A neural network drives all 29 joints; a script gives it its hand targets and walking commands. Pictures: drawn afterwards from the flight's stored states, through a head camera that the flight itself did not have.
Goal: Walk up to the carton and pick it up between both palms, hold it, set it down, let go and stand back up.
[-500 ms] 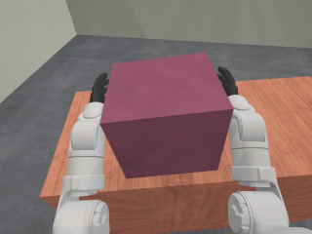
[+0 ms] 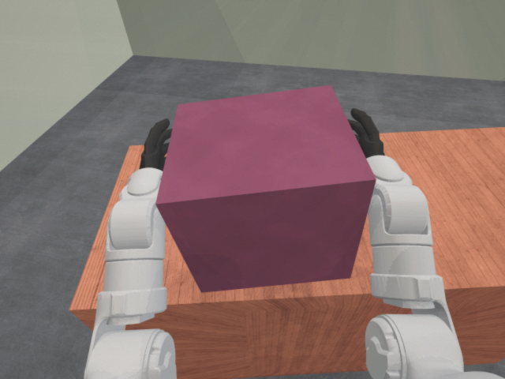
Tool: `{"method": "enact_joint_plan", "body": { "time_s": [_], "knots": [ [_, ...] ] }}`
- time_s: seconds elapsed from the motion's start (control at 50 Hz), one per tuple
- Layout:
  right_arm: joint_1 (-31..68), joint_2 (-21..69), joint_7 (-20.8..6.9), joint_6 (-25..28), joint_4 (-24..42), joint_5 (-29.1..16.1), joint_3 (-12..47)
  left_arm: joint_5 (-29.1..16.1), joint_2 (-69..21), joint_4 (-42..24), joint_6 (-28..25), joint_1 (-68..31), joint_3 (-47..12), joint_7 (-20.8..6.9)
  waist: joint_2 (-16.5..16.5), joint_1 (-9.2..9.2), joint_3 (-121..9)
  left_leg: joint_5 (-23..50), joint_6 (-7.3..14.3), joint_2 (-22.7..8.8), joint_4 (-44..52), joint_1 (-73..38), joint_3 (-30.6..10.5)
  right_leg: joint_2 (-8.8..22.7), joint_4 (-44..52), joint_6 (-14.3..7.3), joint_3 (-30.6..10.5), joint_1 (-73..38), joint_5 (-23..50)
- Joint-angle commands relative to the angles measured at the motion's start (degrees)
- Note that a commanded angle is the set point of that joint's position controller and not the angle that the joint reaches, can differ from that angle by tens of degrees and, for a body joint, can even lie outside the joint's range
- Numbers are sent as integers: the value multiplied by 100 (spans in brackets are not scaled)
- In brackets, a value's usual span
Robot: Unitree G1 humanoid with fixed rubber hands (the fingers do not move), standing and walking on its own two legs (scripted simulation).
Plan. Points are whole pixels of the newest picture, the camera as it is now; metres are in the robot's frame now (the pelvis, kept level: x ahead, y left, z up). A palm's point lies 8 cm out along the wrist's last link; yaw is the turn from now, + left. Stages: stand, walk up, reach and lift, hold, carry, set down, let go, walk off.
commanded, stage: reach and lift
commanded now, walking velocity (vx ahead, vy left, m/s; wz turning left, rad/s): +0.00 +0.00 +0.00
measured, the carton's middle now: (264, 191) +0.33 -0.01 +0.16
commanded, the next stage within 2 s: hold in 0.30 s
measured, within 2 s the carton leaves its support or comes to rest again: neither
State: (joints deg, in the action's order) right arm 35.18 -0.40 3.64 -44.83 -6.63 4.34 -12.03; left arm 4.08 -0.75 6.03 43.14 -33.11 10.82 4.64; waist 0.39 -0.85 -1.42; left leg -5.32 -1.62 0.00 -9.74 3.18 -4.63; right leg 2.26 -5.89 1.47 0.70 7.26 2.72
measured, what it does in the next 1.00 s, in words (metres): stands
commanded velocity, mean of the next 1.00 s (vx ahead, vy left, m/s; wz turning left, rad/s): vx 0.00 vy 0.00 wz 0.00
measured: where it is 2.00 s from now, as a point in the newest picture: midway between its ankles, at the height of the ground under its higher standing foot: outside the picture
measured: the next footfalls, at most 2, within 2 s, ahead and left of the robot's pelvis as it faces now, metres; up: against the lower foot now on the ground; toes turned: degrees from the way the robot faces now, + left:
none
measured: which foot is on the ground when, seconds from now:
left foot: down 0.00-1.00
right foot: down 0.00-1.00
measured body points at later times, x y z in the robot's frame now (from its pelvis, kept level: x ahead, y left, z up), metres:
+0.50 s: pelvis +0.00 +0.00 +0.00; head -0.02 -0.01 +0.45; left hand +0.37 +0.15 +0.17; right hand +0.37 -0.17 +0.17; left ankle +0.00 +0.14 -0.75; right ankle +0.07 -0.13 -0.75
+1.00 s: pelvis +0.00 +0.00 +0.00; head -0.01 -0.01 +0.45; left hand +0.38 +0.15 +0.17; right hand +0.38 -0.16 +0.17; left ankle +0.00 +0.14 -0.75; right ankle +0.07 -0.13 -0.75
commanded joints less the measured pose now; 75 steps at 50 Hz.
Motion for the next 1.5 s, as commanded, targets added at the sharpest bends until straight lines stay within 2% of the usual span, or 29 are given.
{"method": "enact_joint_plan", "body": {
  "time_s": [0.0,0.08,0.14,0.24,0.3,0.44,0.5,0.58,0.7,0.9,1.04,1.18,1.48],
  "knots": [
    [4042,2688,-738,426,1041,-708,2375,-794,-2699,-981,-388,-4289,-2359,-943,-113,-9,-2819,226,-68,372,350,1151,476,-387,-524,8,62,-2544,262],
    [4064,2648,-749,479,854,-657,2274,-723,-2713,-782,-447,-4294,-2257,-959,49,5,-2739,193,-92,351,346,1257,474,-382,-520,-34,49,-2525,177],
    [4065,2664,-735,523,812,-612,2259,-738,-2730,-748,-512,-4350,-2263,-972,-32,-24,-2816,189,-56,345,354,1290,460,-384,-521,-1,55,-2532,169],
    [4074,2708,-699,561,866,-669,2360,-758,-2759,-764,-540,-4326,-2311,-927,-59,32,-2897,245,-33,347,346,1293,461,-381,-542,0,25,-2607,259],
    [4062,2773,-675,572,997,-743,2497,-798,-2759,-838,-547,-4239,-2356,-897,-132,90,-2914,307,-26,365,331,1311,471,-380,-559,5,25,-2691,322],
    [4011,2882,-602,530,1390,-941,2794,-975,-2811,-1277,-527,-4186,-2651,-839,-209,82,-3117,522,17,363,292,1244,458,-348,-616,34,-34,-2804,606],
    [3850,2876,-572,438,1466,-952,2850,-998,-2811,-1256,-430,-3992,-2695,-833,-247,93,-2993,493,10,371,291,1213,470,-347,-627,51,-19,-2783,569],
    [3812,2868,-598,369,1370,-908,2801,-928,-2771,-1218,-377,-3978,-2644,-886,-180,81,-2827,270,21,378,305,1277,492,-350,-582,35,-8,-2670,282],
    [3915,2906,-613,382,1411,-947,2848,-951,-2808,-1280,-380,-4078,-2708,-896,-123,74,-2863,255,2,365,285,1283,481,-355,-609,25,-8,-2586,267],
    [3740,2921,-641,372,1332,-900,2801,-934,-2839,-1324,-373,-4008,-2719,-909,-80,73,-2842,476,-7,344,243,1107,475,-375,-597,17,15,-2539,393],
    [3680,2922,-640,384,1679,-967,2961,-1001,-2958,-1554,-349,-3866,-2876,-866,-121,68,-3003,958,-44,323,206,848,440,-383,-564,18,5,-2631,788],
    [3585,2890,-681,337,1647,-965,2945,-977,-2921,-1625,-277,-3846,-2921,-860,-7,39,-2894,924,-94,321,247,795,438,-389,-477,-29,31,-2554,690],
    [3518,2874,-699,348,1812,-957,3003,-917,-2830,-1682,-265,-3693,-2887,-864,-142,83,-2924,1035,-65,342,319,699,447,-376,-450,3,12,-2662,872]
  ]
}}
